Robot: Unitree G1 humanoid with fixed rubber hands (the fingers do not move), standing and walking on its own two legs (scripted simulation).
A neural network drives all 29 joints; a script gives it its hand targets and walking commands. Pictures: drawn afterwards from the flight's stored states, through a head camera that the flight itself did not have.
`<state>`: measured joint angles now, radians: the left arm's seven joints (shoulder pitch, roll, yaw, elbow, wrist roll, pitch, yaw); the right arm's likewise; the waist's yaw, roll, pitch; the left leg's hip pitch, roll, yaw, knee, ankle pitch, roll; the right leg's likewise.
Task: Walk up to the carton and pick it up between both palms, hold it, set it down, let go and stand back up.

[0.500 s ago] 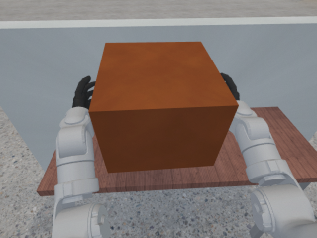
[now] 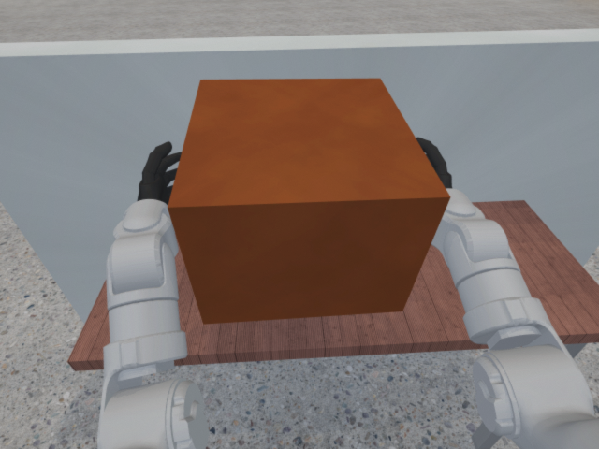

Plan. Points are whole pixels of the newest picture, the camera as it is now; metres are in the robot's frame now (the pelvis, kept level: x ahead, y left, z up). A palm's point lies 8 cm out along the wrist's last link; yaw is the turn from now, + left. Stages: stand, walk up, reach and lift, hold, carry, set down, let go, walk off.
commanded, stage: hold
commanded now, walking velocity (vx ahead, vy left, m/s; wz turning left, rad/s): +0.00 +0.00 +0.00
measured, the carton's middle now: (298, 191) +0.40 +0.00 +0.18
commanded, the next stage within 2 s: none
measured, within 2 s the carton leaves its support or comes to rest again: neither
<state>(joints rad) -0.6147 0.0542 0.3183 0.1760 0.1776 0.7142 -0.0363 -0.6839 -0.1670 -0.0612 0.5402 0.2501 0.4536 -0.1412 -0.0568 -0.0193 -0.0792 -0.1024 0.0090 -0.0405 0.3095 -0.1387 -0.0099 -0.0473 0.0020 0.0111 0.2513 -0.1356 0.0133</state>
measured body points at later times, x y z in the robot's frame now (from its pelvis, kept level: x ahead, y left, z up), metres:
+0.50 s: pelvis +0.00 +0.01 +0.00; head -0.05 +0.02 +0.45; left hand +0.37 +0.19 +0.20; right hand +0.38 -0.18 +0.19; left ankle +0.02 +0.12 -0.75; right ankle +0.01 -0.13 -0.75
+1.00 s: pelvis +0.00 +0.00 +0.00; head -0.06 +0.02 +0.45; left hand +0.37 +0.18 +0.20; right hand +0.38 -0.18 +0.20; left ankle +0.02 +0.12 -0.75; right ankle +0.01 -0.13 -0.75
